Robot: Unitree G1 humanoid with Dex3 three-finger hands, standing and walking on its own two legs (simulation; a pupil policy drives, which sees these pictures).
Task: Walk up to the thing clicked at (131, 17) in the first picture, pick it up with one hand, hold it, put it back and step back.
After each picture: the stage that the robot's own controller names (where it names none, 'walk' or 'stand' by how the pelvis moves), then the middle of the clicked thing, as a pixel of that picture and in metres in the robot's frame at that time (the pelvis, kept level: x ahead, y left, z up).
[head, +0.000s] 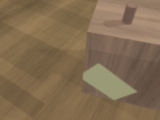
stand; (129, 13) +0.91 -0.29 -0.03
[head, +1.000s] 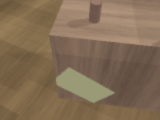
walk; (95, 11) +0.84 -0.04 +0.00
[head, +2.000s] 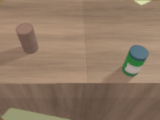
stand; (28, 39) +0.55 +0.25 +0.00
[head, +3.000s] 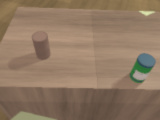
stand; (41, 46) +0.56 +0.19 -0.03
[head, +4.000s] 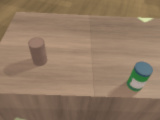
stand; (38, 52) +0.54 +0.20 -0.03
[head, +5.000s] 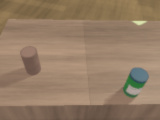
stand; (31, 61) +0.50 +0.22 -0.03
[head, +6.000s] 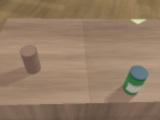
stand; (31, 60) +0.50 +0.22 -0.03
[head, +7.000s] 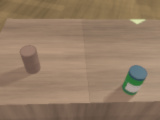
stand; (30, 60) +0.51 +0.22 -0.03
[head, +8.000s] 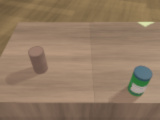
rise first; (38, 60) +0.51 +0.23 -0.03
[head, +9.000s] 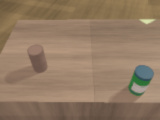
go down; (38, 59) +0.51 +0.23 -0.03
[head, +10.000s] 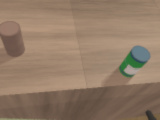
go down; (12, 40) +0.51 +0.20 +0.01
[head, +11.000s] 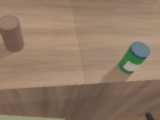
approach; (12, 34) +0.52 +0.21 +0.02
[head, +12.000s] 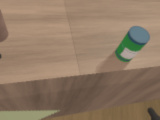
close in; out of the picture +0.52 +0.23 +0.06
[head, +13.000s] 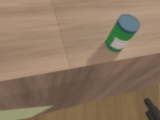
close; out of the picture +0.53 +0.24 +0.07
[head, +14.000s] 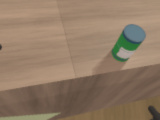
lift; out of the picture +0.46 +0.24 +0.06
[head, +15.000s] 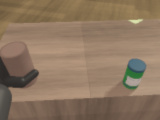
lift; (20, 65) +0.32 +0.18 +0.17
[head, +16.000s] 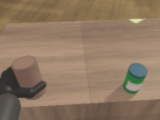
hold; (29, 78) +0.32 +0.16 +0.11
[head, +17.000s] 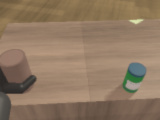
hold; (18, 72) +0.32 +0.19 +0.14
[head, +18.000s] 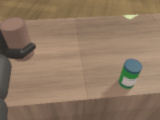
crouch; (18, 40) +0.42 +0.18 +0.17
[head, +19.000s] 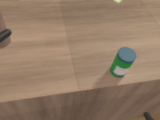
lower; out of the picture +0.49 +0.22 +0.12
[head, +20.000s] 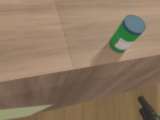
lower; out of the picture +0.53 +0.24 +0.07
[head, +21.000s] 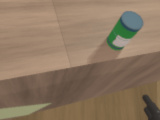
lower; out of the picture +0.53 +0.25 +0.07
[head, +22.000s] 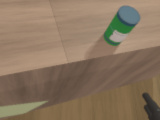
lower; out of the picture +0.54 +0.25 +0.08
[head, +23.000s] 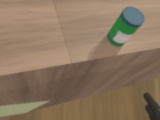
rest; out of the picture +0.55 +0.24 +0.08
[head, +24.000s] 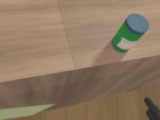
withdraw; out of the picture +0.53 +0.24 +0.07
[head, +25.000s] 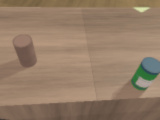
sink last; (25, 51) +0.48 +0.22 +0.02
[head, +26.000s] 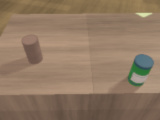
stand; (32, 49) +0.54 +0.24 +0.02
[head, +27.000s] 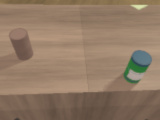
stand; (22, 45) +0.52 +0.24 +0.03
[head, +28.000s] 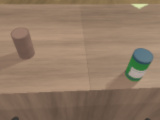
stand; (23, 44) +0.53 +0.24 +0.03
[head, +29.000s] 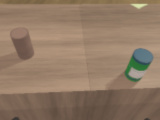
stand; (23, 44) +0.52 +0.24 +0.03
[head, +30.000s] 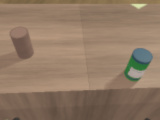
stand; (22, 43) +0.53 +0.24 +0.03
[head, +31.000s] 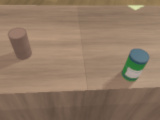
stand; (20, 44) +0.53 +0.24 +0.03
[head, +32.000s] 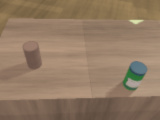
stand; (32, 55) +0.54 +0.22 -0.03
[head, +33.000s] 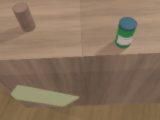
walk; (24, 18) +0.67 +0.27 -0.01
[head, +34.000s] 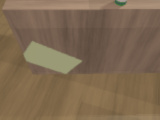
walk; out of the picture +1.00 +0.20 +0.00
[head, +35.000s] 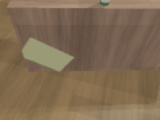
stand; out of the picture +1.18 +0.26 -0.01
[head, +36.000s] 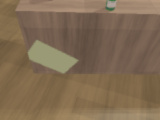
stand; out of the picture +1.18 +0.24 -0.03
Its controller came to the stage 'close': yes
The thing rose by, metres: 0.22
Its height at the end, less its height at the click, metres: +0.00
